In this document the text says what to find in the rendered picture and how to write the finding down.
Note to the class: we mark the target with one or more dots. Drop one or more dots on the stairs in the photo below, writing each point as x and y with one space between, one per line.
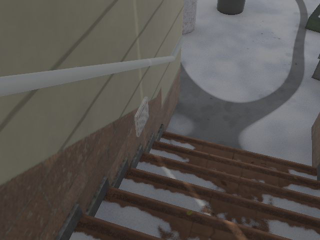
191 189

